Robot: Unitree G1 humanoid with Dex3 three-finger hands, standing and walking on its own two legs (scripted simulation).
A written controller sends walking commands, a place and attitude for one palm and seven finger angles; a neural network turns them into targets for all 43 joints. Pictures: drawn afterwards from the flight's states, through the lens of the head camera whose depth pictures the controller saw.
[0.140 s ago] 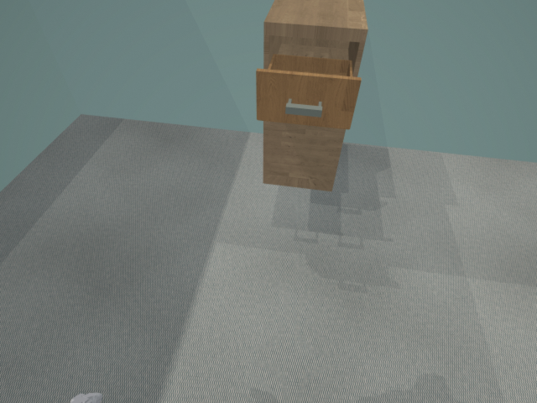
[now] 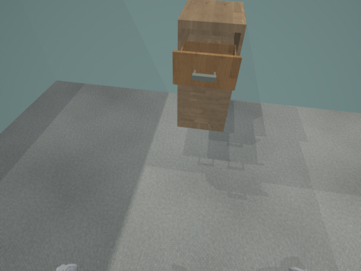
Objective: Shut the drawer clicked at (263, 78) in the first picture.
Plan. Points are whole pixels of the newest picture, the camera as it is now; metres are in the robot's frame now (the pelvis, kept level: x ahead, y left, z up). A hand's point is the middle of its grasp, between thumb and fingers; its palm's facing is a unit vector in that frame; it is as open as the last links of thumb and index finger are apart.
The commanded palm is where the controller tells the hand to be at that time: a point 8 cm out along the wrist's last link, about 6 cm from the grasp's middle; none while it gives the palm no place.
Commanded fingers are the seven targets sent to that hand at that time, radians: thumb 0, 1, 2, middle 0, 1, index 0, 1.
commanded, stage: stand and wait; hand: left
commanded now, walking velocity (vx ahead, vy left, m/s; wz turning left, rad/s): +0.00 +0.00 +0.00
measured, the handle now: (204, 75) +1.01 -0.06 -0.08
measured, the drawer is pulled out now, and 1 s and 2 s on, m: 0.30 0.30 0.30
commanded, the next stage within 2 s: look at it before walking up in 0.68 s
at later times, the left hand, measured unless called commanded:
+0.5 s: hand out of the picture +0.04 +0.24 -0.15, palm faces -0.03 -0.94 -0.34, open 7.4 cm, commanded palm none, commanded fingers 0.00 0.90 0.90 -0.20 -0.30 -0.20 -0.30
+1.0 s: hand out of the picture +0.06 +0.23 -0.15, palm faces -0.02 -0.94 -0.33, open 7.4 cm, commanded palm none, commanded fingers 0.00 0.90 0.90 -0.20 -0.30 -0.20 -0.30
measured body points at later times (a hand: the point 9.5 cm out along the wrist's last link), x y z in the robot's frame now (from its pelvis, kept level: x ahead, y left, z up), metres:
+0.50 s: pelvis -0.01 -0.01 +0.00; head -0.02 -0.01 +0.45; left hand +0.05 +0.28 -0.13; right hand +0.05 -0.31 -0.13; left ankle -0.01 +0.11 -0.74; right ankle -0.01 -0.13 -0.74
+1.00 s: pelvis -0.02 -0.02 +0.01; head -0.02 -0.02 +0.46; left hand +0.06 +0.28 -0.13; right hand +0.06 -0.31 -0.13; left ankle -0.01 +0.11 -0.74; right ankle -0.01 -0.13 -0.74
